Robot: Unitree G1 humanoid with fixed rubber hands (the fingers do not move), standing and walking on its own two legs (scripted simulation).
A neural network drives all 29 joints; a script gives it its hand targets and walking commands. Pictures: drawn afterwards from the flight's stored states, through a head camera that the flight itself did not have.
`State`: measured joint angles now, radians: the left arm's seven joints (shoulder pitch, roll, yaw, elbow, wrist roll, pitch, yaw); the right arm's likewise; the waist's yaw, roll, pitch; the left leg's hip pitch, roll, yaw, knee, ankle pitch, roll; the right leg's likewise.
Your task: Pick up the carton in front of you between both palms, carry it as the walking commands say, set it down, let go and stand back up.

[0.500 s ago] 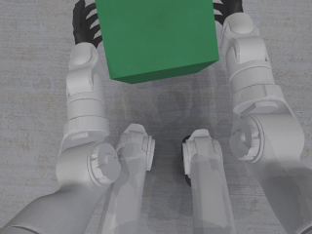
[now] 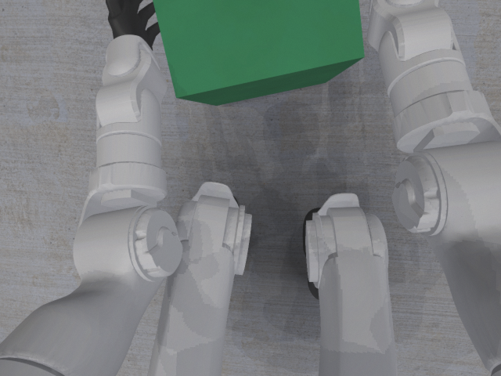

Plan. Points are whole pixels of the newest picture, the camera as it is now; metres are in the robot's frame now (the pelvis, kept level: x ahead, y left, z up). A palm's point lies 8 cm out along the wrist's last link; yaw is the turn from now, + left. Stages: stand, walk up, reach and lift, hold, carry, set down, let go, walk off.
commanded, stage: set down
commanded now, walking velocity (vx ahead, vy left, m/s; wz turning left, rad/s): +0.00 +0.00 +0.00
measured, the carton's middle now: (256, 16) +0.55 +0.04 -0.24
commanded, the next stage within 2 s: none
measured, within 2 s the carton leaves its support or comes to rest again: rests again in 0.24 s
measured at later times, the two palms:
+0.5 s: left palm (136, 46) +0.49 +0.19 -0.17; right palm out of the picture +0.56 -0.11 -0.18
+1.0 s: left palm (137, 54) +0.49 +0.20 -0.19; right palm (386, 4) +0.55 -0.12 -0.20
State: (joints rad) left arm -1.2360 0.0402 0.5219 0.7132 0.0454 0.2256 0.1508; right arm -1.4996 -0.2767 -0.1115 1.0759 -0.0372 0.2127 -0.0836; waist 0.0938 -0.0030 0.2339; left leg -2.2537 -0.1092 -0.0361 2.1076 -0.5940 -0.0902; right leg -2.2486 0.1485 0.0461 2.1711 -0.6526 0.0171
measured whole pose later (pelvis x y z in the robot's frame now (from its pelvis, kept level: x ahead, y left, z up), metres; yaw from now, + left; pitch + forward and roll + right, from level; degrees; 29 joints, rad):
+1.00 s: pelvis -0.02 -0.01 -0.02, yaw +1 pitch +34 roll +5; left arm -1.40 0.16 0.52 1.05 0.06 0.10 0.06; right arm -1.57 -0.36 -0.11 1.20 -0.06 0.13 -0.02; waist 0.11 0.02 0.43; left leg -2.20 -0.08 -0.01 2.17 -0.58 -0.09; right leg -2.21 0.10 0.02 2.25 -0.63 -0.02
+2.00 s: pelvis +0.00 +0.00 +0.16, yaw +1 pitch +48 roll +2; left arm -1.11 0.16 0.35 0.70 -0.10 0.22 0.14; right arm -1.38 -0.45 -0.12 1.02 0.01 0.24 0.04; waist 0.13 -0.02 -0.01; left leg -1.92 -0.04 -0.01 1.51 -0.42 -0.03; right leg -1.91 0.06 0.03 1.57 -0.49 -0.02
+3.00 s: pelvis +0.10 +0.02 +0.37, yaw +0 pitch +15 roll +0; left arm 0.10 0.18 0.04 0.45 -0.03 0.00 -0.07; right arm -0.05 -0.19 -0.12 0.57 -0.04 0.00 0.00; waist 0.07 0.04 -0.02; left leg -0.58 -0.04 -0.04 0.58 -0.26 0.01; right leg -0.54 0.03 0.05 0.57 -0.30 0.00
